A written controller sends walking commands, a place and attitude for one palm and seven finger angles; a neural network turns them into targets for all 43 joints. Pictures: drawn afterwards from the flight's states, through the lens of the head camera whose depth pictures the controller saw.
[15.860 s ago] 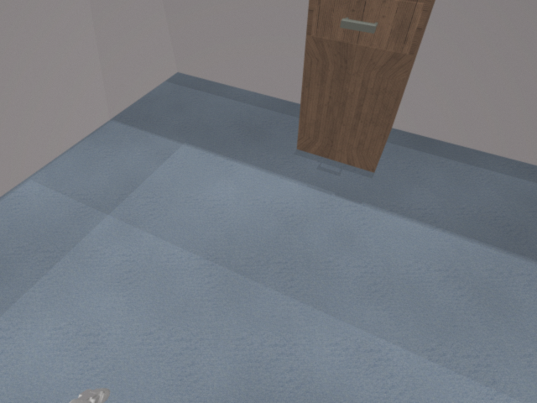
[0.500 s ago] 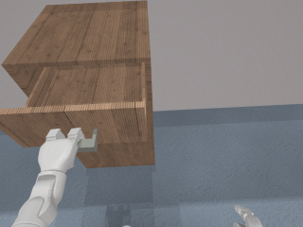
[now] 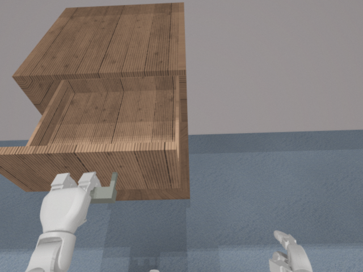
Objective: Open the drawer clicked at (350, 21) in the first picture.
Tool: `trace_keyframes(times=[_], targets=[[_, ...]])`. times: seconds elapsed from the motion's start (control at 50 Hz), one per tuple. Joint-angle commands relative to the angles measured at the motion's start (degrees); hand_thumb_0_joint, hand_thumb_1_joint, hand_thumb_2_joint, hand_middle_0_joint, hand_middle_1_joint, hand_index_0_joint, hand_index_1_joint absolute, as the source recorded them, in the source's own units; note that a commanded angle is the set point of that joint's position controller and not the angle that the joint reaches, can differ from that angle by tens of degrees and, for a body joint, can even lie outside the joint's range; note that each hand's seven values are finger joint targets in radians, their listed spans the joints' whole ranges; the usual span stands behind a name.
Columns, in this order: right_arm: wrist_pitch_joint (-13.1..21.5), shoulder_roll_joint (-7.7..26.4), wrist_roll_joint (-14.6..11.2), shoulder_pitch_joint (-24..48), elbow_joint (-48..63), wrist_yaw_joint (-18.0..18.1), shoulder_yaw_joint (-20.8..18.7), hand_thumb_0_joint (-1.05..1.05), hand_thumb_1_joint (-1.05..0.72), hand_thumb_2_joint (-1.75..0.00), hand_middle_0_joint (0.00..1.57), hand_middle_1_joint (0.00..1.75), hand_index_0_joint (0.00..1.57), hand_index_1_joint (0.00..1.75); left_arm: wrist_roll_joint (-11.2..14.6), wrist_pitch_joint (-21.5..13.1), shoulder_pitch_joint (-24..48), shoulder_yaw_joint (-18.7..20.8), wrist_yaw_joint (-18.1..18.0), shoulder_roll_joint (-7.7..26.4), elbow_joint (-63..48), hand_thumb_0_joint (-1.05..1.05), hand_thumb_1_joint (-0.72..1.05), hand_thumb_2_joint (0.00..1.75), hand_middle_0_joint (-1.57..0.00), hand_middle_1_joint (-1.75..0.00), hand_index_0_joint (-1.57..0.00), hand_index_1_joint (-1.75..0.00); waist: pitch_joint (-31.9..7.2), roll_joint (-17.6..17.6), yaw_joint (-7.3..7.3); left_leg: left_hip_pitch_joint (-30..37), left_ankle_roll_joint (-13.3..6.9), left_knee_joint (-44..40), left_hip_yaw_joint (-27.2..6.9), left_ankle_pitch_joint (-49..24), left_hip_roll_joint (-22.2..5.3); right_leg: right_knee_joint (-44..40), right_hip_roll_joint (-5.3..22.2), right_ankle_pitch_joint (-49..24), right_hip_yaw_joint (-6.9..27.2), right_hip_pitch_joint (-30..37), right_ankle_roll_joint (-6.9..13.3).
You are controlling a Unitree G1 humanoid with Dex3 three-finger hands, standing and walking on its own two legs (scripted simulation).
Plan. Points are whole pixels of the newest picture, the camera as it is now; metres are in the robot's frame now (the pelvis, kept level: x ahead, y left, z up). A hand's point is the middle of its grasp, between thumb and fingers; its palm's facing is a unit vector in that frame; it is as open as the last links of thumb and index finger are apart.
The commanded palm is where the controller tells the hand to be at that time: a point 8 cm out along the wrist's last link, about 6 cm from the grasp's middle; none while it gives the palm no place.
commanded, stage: pull the drawer open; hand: left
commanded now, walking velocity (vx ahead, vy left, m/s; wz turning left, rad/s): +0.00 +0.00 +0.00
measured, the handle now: (86, 186) +0.29 +0.25 +0.02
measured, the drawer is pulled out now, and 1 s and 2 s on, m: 0.24 0.30 0.30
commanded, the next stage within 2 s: open the thumb to release the handle in 0.64 s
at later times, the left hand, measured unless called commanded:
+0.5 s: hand (72, 240) +0.18 +0.24 +0.00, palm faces -0.03 -0.08 -1.00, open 6.0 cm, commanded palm +0.15 +0.25 +0.05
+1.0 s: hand (70, 241) +0.18 +0.25 +0.00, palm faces +0.03 -0.07 -1.00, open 7.4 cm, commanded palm +0.15 +0.25 +0.05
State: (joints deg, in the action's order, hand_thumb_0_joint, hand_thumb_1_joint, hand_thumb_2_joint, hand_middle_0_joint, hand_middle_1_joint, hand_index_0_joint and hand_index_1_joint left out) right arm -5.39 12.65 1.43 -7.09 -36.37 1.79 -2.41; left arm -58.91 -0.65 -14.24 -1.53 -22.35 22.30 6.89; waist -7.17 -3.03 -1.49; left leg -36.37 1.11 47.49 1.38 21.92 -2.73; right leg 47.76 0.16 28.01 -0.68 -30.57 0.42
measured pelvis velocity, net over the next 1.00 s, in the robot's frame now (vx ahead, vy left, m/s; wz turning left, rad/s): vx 0.00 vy -0.01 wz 0.01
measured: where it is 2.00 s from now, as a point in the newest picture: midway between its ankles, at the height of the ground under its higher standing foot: outside the picture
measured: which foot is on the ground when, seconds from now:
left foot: down 0.00-1.00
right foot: down 0.00-1.00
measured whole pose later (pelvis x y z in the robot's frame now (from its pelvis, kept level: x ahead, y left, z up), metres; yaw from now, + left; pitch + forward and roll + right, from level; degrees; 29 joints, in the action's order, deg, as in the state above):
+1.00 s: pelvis +0.00 -0.01 -0.02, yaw +0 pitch +12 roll +0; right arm -7.0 12.9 2.8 -7.3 -33.4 -0.4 -2.3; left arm -57.9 -1.2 -29.5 0.0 -26.1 22.2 -6.6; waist -8.4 -3.5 -2.8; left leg -41.7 1.5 54.3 0.7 24.7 -2.8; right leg 55.2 0.1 31.5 -1.1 -35.8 0.9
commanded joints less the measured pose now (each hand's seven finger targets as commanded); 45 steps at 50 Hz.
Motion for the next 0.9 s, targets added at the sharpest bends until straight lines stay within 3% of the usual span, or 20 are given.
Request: trace_keyframes(times=[0.0, 0.14, 0.16, 0.22, 0.26, 0.32, 0.4, 0.5, 0.54, 0.56, 0.64, 0.66, 0.7, 0.72, 0.74, 0.76, 0.8, 0.84, 0.86, 0.88], targets=[[2.9, 6.4, 0.2, 5.4, 8.9, 0.3, -2.3, 0.0, -0.9, -0.9, 0.2, 0.3, 0.2, 0.3, 1.2, 0.8, 0.1, 8.8, -3.3, 9.6, -12.7, 0.0, 0.9, 0.9, -0.4, -1.35, -0.4, -1.35, -12.2, 0.6, -1.88, 13.4, -2.5, -3.5, 0.9, -18.1, 3.8, -5.9, -2.6, -27.5, -1.8, 2.1, 1.2], [2.8, 6.3, 0.6, 6.7, 9.5, 0.1, -1.8, 0.0, -0.9, -0.9, 0.2, 0.3, 0.2, 0.3, 1.2, 0.3, -2.2, 9.8, -3.8, 10.2, -16.2, 0.0, 0.9, 0.9, -0.4, -1.35, -0.4, -1.35, -12.6, 1.0, -2.18, 13.3, -2.3, -2.9, 0.9, -17.6, 3.9, -5.5, -2.2, -27.6, -1.2, 1.6, 1.1], [3.1, 6.2, 0.5, 6.1, 9.7, 0.1, -2.1, 0.0, -0.9, -0.9, 0.2, 0.3, 0.2, 0.3, 1.2, 0.3, -3.8, 8.9, -3.9, 9.2, -16.2, 0.0, 0.9, 0.9, -0.4, -1.35, -0.4, -1.35, -11.3, 0.1, -1.9, 12.9, -2.4, -2.7, 0.9, -17.4, 3.9, -5.4, -2.3, -27.5, -1.4, 1.2, 1.2], [2.9, 6.2, 0.6, 6.2, 10.0, 0.0, -1.9, 0.0, -0.9, -0.9, 0.2, 0.3, 0.2, 0.3, 1.7, 0.5, -7.8, 10.3, -3.9, 9.9, -16.6, 0.0, 0.9, 0.9, -0.4, -1.35, -0.4, -1.35, -11.6, 2.6, -2.17, 12.2, -2.5, -2.4, 0.9, -17.7, 3.9, -5.3, -2.2, -29.7, -1.1, 2.3, 1.1], [2.9, 6.1, 0.7, 6.6, 10.3, -0.3, -2.0, 0.0, -0.9, -0.9, 0.2, 0.3, 0.2, 0.3, 1.4, 0.0, -8.5, 9.5, -4.1, 9.2, -18.5, 0.0, 0.9, 0.9, -0.4, -1.35, -0.4, -1.35, -11.1, 0.4, -2.22, 12.3, -2.4, -2.2, 0.9, -17.6, 3.8, -4.9, -2.1, -29.0, -1.1, 1.4, 1.2], [2.7, 6.1, 0.7, 6.7, 10.7, -0.6, -1.8, 0.0, -0.9, -0.9, 0.2, 0.3, 0.2, 0.3, 1.9, 0.0, -13.2, 10.8, -4.3, 9.9, -18.9, 0.0, 0.9, 0.9, -0.4, -1.35, -0.4, -1.35, -11.1, 2.1, -2.7, 11.5, -2.5, -2.0, 0.8, -17.7, 3.8, -4.7, -2.1, -29.8, -1.0, 2.0, 1.2], [2.5, 5.8, 1.1, 6.7, 11.2, -1.1, -1.9, 0.0, -0.9, -0.9, 0.2, 0.3, 0.2, 0.3, 1.6, -0.9, -16.1, 10.9, -4.9, 9.7, -21.8, 0.0, 0.9, 0.9, -0.4, -1.35, -0.4, -1.35, -11.3, 0.0, -2.95, 11.6, -2.5, -1.1, 0.9, -17.7, 3.7, -3.8, -2.1, -28.9, -1.0, 0.5, 1.3], [2.1, 5.8, 1.4, 6.7, 12.1, -1.7, -1.8, 0.0, -0.9, -0.9, 0.2, 0.3, 0.2, 0.3, 1.6, -1.6, -20.2, 11.0, -5.7, 9.4, -23.9, 0.0, 0.9, 0.9, -0.4, -1.35, -0.4, -1.35, -10.6, 0.3, -2.93, 10.5, -2.5, 0.1, 0.4, -17.1, 3.7, -2.8, -2.1, -28.1, -0.9, -1.1, 1.4], [1.9, 5.8, 1.6, 7.0, 12.3, -2.1, -1.5, 0.0, -0.9, -0.9, 0.2, 0.3, 0.2, 0.3, 1.7, -1.7, -22.1, 12.6, -6.0, 10.7, -24.9, 0.0, 0.9, 0.9, -0.4, -1.35, -0.4, -1.35, -12.1, -0.5, -3.93, 11.3, -2.3, 0.3, 0.4, -18.2, 3.6, -2.3, -2.2, -27.4, -0.3, -1.5, 1.7], [2.0, 5.6, 1.4, 6.6, 12.9, -2.3, -1.7, 0.0, -0.9, -0.9, 0.2, 0.3, 0.2, 0.3, 1.7, -1.5, -25.4, 10.3, -5.8, 8.4, -25.1, 0.0, 0.9, 0.9, -0.4, -1.35, -0.4, -1.35, -11.5, -1.2, -3.82, 10.9, -2.5, 0.4, 0.4, -18.7, 3.4, -1.9, -2.3, -27.8, -1.0, -1.2, 1.7], [1.6, 5.7, 1.4, 7.2, 13.6, -3.0, -1.1, 0.0, -0.9, -0.9, 0.2, 0.3, 0.2, 0.3, 2.5, -1.2, -30.2, 12.4, -5.8, 10.6, -26.8, 0.0, 0.9, 0.9, -0.4, -1.35, -0.4, -1.35, -12.8, -0.3, -4.85, 10.5, -2.3, 0.9, 0.3, -20.9, 3.3, -1.2, -2.1, -30.4, 0.2, -0.5, 1.7], [1.7, 5.7, 1.3, 7.0, 14.0, -3.2, -1.4, 0.0, -0.9, -0.9, 0.2, 0.3, 0.2, 0.3, 2.5, -1.1, -31.4, 10.2, -5.6, 8.4, -27.7, 0.0, 0.9, 0.9, -0.4, -1.35, -0.4, -1.35, -11.3, -0.6, -4.2, 10.0, -2.5, 1.1, 0.3, -21.3, 2.9, -1.0, -2.1, -30.7, -0.5, -0.9, 1.5], [1.6, 5.7, 1.3, 6.8, 14.3, -3.5, -1.4, 0.0, -0.9, -0.9, 0.2, 0.3, 0.2, 0.3, 2.8, -1.2, -33.1, 10.9, -5.8, 8.9, -28.7, 0.0, 0.9, 0.9, -0.4, -1.35, -0.4, -1.35, -12.0, -1.3, -4.57, 9.9, -2.5, 1.4, 0.2, -21.9, 2.9, -0.7, -2.0, -31.4, -0.4, -0.5, 1.5], [1.2, 6.7, 1.6, 6.1, 12.1, -2.6, -1.2, 0.0, -0.9, -0.9, 0.2, 0.3, 0.2, 0.3, 1.8, -1.3, -13.4, 12.5, -6.2, 12.3, -27.0, 0.0, 0.9, 0.9, -0.4, -1.35, -0.4, -1.35, -9.5, 1.5, 0.28, 8.6, -2.4, 2.4, -0.4, -17.6, 3.2, -0.8, -1.8, -29.3, -0.3, -4.9, 1.3], [1.4, 6.4, 2.3, 6.4, 12.5, -2.0, -1.7, 0.0, -0.9, -0.9, 0.2, 0.3, 0.2, 0.3, 1.2, -2.3, -13.0, 15.9, -7.2, 13.9, -28.1, 0.0, 0.83, 0.87, -0.4, -1.34, -0.4, -1.34, -12.1, -0.8, -2.37, 9.6, -2.2, 2.3, -0.1, -16.6, 3.5, -0.7, -2.1, -27.8, 0.1, -4.3, 1.4], [1.8, 5.8, 2.0, 5.5, 12.6, -1.8, -1.9, 0.0, -0.9, -0.9, 0.2, 0.3, 0.2, 0.3, 0.7, -1.9, -19.4, 13.9, -7.6, 11.1, -23.9, 0.0, 0.76, 0.84, -0.39, -1.34, -0.39, -1.34, -11.4, -2.1, -2.57, 9.4, -2.4, 2.5, 0.2, -17.1, 3.5, -0.3, -2.2, -27.6, -1.0, -4.1, 1.5], [1.9, 6.0, 1.8, 5.2, 12.9, -2.2, -2.2, 0.0, -0.9, -0.9, 0.2, 0.3, 0.2, 0.3, 1.4, -2.1, -18.5, 12.0, -7.8, 9.5, -25.3, 0.0, 0.62, 0.78, -0.38, -1.32, -0.38, -1.32, -12.8, -0.5, -2.16, 10.1, -2.4, 2.8, 0.1, -18.0, 3.3, -0.3, -2.1, -27.7, -1.0, -4.5, 1.5], [1.7, 6.1, 1.7, 5.4, 12.6, -2.3, -2.0, 0.0, -0.9, -0.9, 0.2, 0.3, 0.2, 0.3, 1.5, -1.5, -19.3, 12.8, -7.9, 10.3, -24.7, 0.0, 0.48, 0.72, -0.37, -1.3, -0.37, -1.3, -13.8, 0.1, -2.65, 10.4, -2.2, 2.7, -0.1, -18.7, 3.4, -0.1, -2.2, -27.2, -0.8, -4.4, 1.6], [1.7, 6.1, 1.4, 5.4, 12.7, -2.2, -2.2, 0.0, -0.9, -0.9, 0.2, 0.3, 0.2, 0.3, 1.5, -1.0, -18.1, 10.7, -7.7, 8.9, -24.8, 0.0, 0.41, 0.69, -0.36, -1.3, -0.36, -1.3, -12.5, -0.1, -1.8, 9.7, -2.4, 2.5, -0.1, -17.3, 3.3, -0.4, -2.1, -26.7, -1.2, -4.5, 1.5], [1.5, 6.2, 1.6, 5.6, 12.5, -2.1, -2.0, 0.0, -0.9, -0.9, 0.2, 0.3, 0.2, 0.3, 1.3, -0.9, -16.2, 12.3, -7.8, 10.8, -25.3, 0.0, 0.34, 0.66, -0.36, -1.29, -0.36, -1.29, -13.5, 0.8, -2.19, 10.0, -2.2, 2.4, -0.1, -16.9, 3.4, -0.6, -2.1, -25.8, -0.8, -4.7, 1.5]])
